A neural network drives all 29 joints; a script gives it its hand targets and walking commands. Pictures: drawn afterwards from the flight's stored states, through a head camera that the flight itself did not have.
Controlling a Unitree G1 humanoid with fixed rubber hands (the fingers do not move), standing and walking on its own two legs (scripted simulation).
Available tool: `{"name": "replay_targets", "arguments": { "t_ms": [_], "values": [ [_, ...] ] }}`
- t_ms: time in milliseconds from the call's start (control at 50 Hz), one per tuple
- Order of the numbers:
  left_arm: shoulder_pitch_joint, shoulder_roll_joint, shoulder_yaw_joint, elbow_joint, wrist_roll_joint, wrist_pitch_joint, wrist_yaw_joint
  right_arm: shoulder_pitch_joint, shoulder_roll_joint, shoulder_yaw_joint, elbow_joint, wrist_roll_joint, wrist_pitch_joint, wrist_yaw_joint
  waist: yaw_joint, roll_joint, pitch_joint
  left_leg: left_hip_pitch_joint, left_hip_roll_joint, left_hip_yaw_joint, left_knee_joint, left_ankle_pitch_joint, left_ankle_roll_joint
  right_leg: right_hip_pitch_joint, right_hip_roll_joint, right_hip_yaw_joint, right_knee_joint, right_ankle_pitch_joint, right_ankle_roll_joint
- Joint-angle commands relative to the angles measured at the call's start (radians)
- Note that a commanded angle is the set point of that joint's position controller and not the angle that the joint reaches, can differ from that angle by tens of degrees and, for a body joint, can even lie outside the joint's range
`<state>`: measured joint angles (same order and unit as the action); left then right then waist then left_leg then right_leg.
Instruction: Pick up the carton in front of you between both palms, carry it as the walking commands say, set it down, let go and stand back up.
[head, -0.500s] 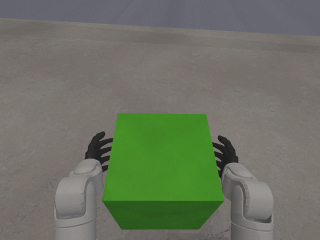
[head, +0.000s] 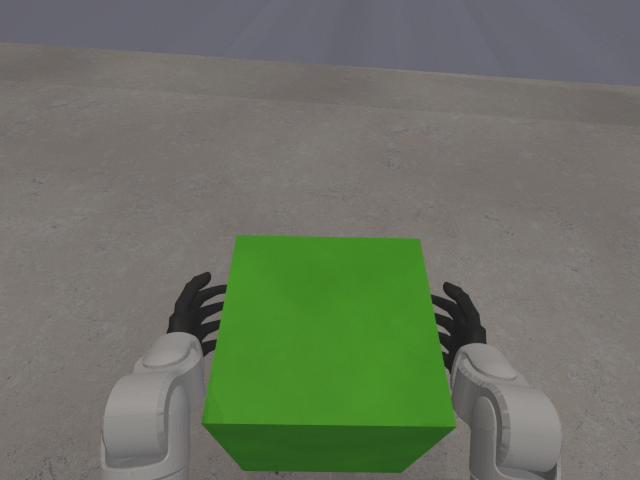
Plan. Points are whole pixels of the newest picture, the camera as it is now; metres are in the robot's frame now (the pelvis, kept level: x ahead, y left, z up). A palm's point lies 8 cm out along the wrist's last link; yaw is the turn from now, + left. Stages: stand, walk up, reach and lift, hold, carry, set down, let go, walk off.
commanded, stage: carry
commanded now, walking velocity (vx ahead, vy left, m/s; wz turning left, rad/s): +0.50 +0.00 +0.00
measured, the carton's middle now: (325, 363) +0.26 +0.00 +0.04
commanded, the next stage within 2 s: none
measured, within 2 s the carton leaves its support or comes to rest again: neither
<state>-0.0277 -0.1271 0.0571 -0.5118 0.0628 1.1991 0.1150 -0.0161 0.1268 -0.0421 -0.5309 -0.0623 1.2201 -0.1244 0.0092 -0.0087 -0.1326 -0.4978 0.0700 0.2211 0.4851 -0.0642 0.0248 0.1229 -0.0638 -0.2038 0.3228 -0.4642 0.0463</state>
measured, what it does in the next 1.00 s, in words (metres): walks ahead: right foot, then left foot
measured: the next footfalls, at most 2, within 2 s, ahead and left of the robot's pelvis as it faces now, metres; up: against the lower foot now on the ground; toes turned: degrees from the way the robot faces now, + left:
right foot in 0.52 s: +0.52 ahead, -0.12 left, +0.00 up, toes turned -11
left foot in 0.98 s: +0.78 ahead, +0.08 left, +0.00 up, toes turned -7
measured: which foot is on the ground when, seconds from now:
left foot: down 0.00-0.54, up 0.56-0.96, down 0.98-1.00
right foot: down 0.00-0.02, up 0.04-0.50, down 0.52-1.00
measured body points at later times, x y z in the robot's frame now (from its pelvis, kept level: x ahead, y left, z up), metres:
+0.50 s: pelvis +0.33 -0.02 +0.01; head +0.30 -0.02 +0.46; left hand +0.58 +0.14 +0.11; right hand +0.58 -0.16 +0.11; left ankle +0.15 +0.10 -0.72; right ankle +0.47 -0.12 -0.72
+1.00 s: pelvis +0.63 -0.01 +0.01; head +0.62 +0.00 +0.46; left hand +0.89 +0.15 +0.11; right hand +0.89 -0.16 +0.11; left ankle +0.75 +0.08 -0.72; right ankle +0.48 -0.11 -0.72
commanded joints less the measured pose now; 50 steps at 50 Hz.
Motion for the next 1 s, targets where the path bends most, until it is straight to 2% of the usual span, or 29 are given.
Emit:
{"name": "replay_targets", "arguments": {
  "t_ms": [0, 20, 40, 60, 80, 100, 120, 140, 220, 300, 360, 420, 460, 480, 500, 520, 540, 560, 580, 600, 620, 640, 680, 760, 840, 900, 940, 960, 980],
  "values": [
    [-0.401, -0.695, -0.643, -0.048, -0.313, 0.038, -0.154, -0.388, 0.698, 0.616, -0.013, 0.301, 0.01, 0.153, -0.047, 0.042, -0.176, 0.557, 0.084, -0.184, -0.092, -0.243, 0.036, -0.354, -0.076, -0.044, 0.484, 0.589, -0.039],
    [-0.412, -0.704, -0.655, -0.084, -0.32, 0.047, -0.152, -0.397, 0.703, 0.613, -0.001, 0.306, 0.007, 0.157, -0.047, 0.326, -0.283, 0.793, 0.343, -0.652, -0.213, -0.337, 0.19, -0.648, 0.049, 0.006, 0.816, 0.232, 0.003],
    [-0.429, -0.726, -0.664, -0.075, -0.328, 0.048, -0.157, -0.382, 0.752, 0.613, 0.009, 0.32, 0.008, 0.163, -0.035, 0.315, -0.25, 0.763, 0.358, -0.733, -0.285, -0.115, 0.198, -0.764, 0.064, 0.131, 0.958, -0.005, -0.015],
    [-0.436, -0.777, -0.676, -0.058, -0.331, 0.043, -0.164, -0.406, 0.791, 0.621, -0.01, 0.328, 0.004, 0.171, -0.036, 0.235, -0.253, 0.721, 0.335, -0.601, -0.245, 0.026, 0.185, -0.778, 0.004, 0.189, 1.02, 0.016, -0.042],
    [-0.434, -0.828, -0.684, -0.046, -0.333, 0.034, -0.173, -0.419, 0.842, 0.636, -0.012, 0.336, -0.004, 0.178, -0.034, 0.125, -0.255, 0.667, 0.318, -0.503, -0.215, 0.1, 0.158, -0.778, -0.035, 0.203, 1.004, 0.066, -0.056],
    [-0.432, -0.871, -0.69, -0.033, -0.333, 0.024, -0.18, -0.437, 0.882, 0.651, -0.018, 0.34, -0.013, 0.186, -0.028, 0.066, -0.234, 0.586, 0.298, -0.417, -0.225, 0.11, 0.125, -0.751, -0.067, 0.208, 0.931, 0.125, -0.062],
    [-0.425, -0.902, -0.696, -0.023, -0.329, 0.014, -0.184, -0.446, 0.906, 0.662, -0.022, 0.342, -0.021, 0.192, -0.022, 0.078, -0.231, 0.528, 0.272, -0.354, -0.254, 0.036, 0.093, -0.714, -0.079, 0.204, 0.861, 0.168, -0.061],
    [-0.415, -0.92, -0.699, -0.015, -0.324, 0.005, -0.184, -0.445, 0.917, 0.666, -0.025, 0.345, -0.028, 0.198, -0.021, 0.106, -0.228, 0.502, 0.253, -0.31, -0.277, -0.011, 0.083, -0.697, -0.071, 0.179, 0.822, 0.205, -0.059],
    [-0.384, -0.924, -0.704, -0.024, -0.297, -0.018, -0.173, -0.424, 0.894, 0.678, -0.042, 0.354, -0.04, 0.215, -0.024, 0.148, -0.151, 0.489, 0.22, -0.206, -0.361, -0.085, 0.094, -0.75, -0.069, 0.115, 0.605, 0.296, -0.026],
    [-0.381, -0.87, -0.698, -0.052, -0.298, -0.002, -0.16, -0.41, 0.824, 0.664, -0.059, 0.347, -0.027, 0.206, -0.026, 0.139, -0.081, 0.524, 0.19, -0.139, -0.367, 0.002, 0.1, -0.774, -0.056, 0.06, 0.372, 0.385, -0.014],
    [-0.372, -0.809, -0.684, -0.047, -0.3, 0.021, -0.155, -0.386, 0.766, 0.636, -0.037, 0.322, -0.008, 0.189, -0.028, 0.152, -0.025, 0.533, 0.182, -0.093, -0.349, 0.076, 0.094, -0.742, -0.034, 0.019, 0.254, 0.427, -0.028],
    [-0.388, -0.77, -0.669, -0.042, -0.308, 0.039, -0.157, -0.389, 0.741, 0.622, -0.021, 0.304, 0.009, 0.176, -0.028, 0.171, 0.015, 0.553, 0.19, -0.073, -0.323, 0.127, 0.069, -0.674, -0.031, 0.006, 0.179, 0.451, -0.05],
    [-0.384, -0.76, -0.655, -0.028, -0.312, 0.045, -0.161, -0.41, 0.743, 0.625, -0.019, 0.304, 0.017, 0.172, -0.014, 0.163, -0.02, 0.539, 0.171, -0.025, -0.181, 0.271, 0.043, -0.511, 0.011, -0.046, 0.137, 0.4, -0.062],
    [-0.372, -0.759, -0.645, -0.013, -0.314, 0.045, -0.163, -0.409, 0.744, 0.63, -0.018, 0.304, 0.021, 0.17, -0.002, 0.123, -0.074, 0.485, 0.127, 0.02, -0.015, 0.327, 0.016, -0.34, 0.062, -0.087, 0.123, 0.323, -0.063],
    [-0.355, -0.759, -0.634, 0.004, -0.311, 0.045, -0.166, -0.415, 0.738, 0.631, -0.017, 0.303, 0.023, 0.168, 0.017, 0.038, -0.14, 0.349, 0.093, 0.024, 0.198, 0.216, -0.011, -0.137, -0.005, 0.009, 0.116, 0.268, -0.062],
    [-0.367, -0.752, -0.618, 0.016, -0.301, 0.039, -0.17, -0.425, 0.753, 0.643, -0.038, 0.306, 0.028, 0.166, 0.024, -0.223, -0.249, 0.048, -0.013, -0.003, 0.533, -0.029, -0.065, 0.111, -0.297, 0.488, -0.001, 0.078, -0.187],
    [-0.352, -0.791, -0.627, 0.029, -0.316, 0.033, -0.177, -0.44, 0.764, 0.661, -0.05, 0.314, 0.025, 0.171, 0.016, -0.344, -0.244, -0.13, -0.087, -0.103, 0.719, -0.396, -0.067, 0.138, -0.38, 0.727, -0.133, 0.2, -0.249],
    [-0.369, -0.835, -0.638, 0.003, -0.329, 0.025, -0.186, -0.455, 0.822, 0.678, -0.036, 0.324, 0.014, 0.177, 0.01, -0.251, -0.238, -0.159, -0.012, -0.194, 0.817, -0.392, -0.03, 0.103, -0.365, 0.61, -0.104, 0.346, -0.235],
    [-0.385, -0.886, -0.65, 0.002, -0.337, 0.011, -0.194, -0.461, 0.873, 0.687, -0.035, 0.327, -0.001, 0.184, 0.009, -0.16, -0.25, -0.163, 0.024, -0.217, 0.834, -0.347, -0.006, 0.054, -0.335, 0.517, -0.065, 0.447, -0.217],
    [-0.405, -0.925, -0.662, -0.009, -0.341, -0.003, -0.201, -0.464, 0.915, 0.698, -0.028, 0.329, -0.017, 0.189, 0.005, -0.071, -0.231, -0.143, 0.06, -0.224, 0.777, -0.276, 0.001, -0.017, -0.305, 0.415, -0.066, 0.487, -0.185],
    [-0.414, -0.949, -0.672, -0.015, -0.344, -0.016, -0.206, -0.459, 0.946, 0.706, -0.023, 0.328, -0.032, 0.192, 0.0, -0.067, -0.23, -0.11, 0.078, -0.227, 0.706, -0.221, -0.001, -0.066, -0.283, 0.343, -0.085, 0.452, -0.154],
    [-0.408, -0.96, -0.678, -0.016, -0.347, -0.027, -0.212, -0.447, 0.961, 0.709, -0.017, 0.322, -0.046, 0.191, -0.002, -0.087, -0.234, -0.086, 0.07, -0.204, 0.666, -0.184, -0.006, -0.087, -0.263, 0.292, -0.105, 0.419, -0.137],
    [-0.378, -0.954, -0.686, -0.017, -0.347, -0.041, -0.22, -0.402, 0.968, 0.713, -0.006, 0.302, -0.068, 0.187, 0.0, -0.116, -0.214, -0.097, 0.065, -0.171, 0.582, -0.139, -0.018, -0.098, -0.243, 0.23, -0.144, 0.373, -0.138],
    [-0.341, -0.896, -0.688, -0.039, -0.347, -0.05, -0.224, -0.358, 0.93, 0.712, -0.021, 0.281, -0.082, 0.174, -0.006, -0.13, -0.142, -0.123, 0.028, -0.093, 0.359, -0.091, -0.045, -0.074, -0.205, 0.099, -0.111, 0.735, -0.147],
    [-0.32, -0.829, -0.671, -0.074, -0.333, -0.034, -0.208, -0.379, 0.865, 0.716, -0.084, 0.305, -0.059, 0.166, -0.001, -0.163, -0.087, -0.051, -0.019, -0.031, 0.137, 0.01, -0.039, -0.081, -0.175, 0.009, -0.062, 0.934, -0.131],
    [-0.308, -0.778, -0.648, -0.08, -0.311, -0.008, -0.188, -0.383, 0.801, 0.703, -0.097, 0.322, -0.025, 0.167, 0.003, -0.155, -0.082, 0.085, -0.037, -0.008, 0.01, 0.122, -0.031, -0.101, -0.159, -0.016, 0.016, 0.87, -0.104],
    [-0.328, -0.745, -0.64, -0.08, -0.306, 0.014, -0.178, -0.38, 0.762, 0.681, -0.091, 0.32, -0.004, 0.168, -0.017, -0.092, -0.091, 0.302, -0.05, 0.021, -0.156, 0.272, -0.032, -0.182, -0.118, -0.051, 0.163, 0.817, -0.052],
    [-0.34, -0.727, -0.637, -0.074, -0.303, 0.024, -0.174, -0.386, 0.735, 0.664, -0.083, 0.317, 0.007, 0.168, -0.016, -0.04, -0.124, 0.457, 0.041, -0.056, -0.138, 0.48, -0.035, -0.268, -0.093, -0.036, 0.251, 0.639, -0.02],
    [-0.362, -0.716, -0.648, -0.084, -0.308, 0.04, -0.168, -0.391, 0.72, 0.648, -0.063, 0.312, 0.014, 0.168, -0.025, 0.127, -0.222, 0.675, 0.234, -0.25, -0.031, 0.923, 0.051, -0.404, -0.042, 0.018, 0.41, 0.265, 0.011]
  ]
}}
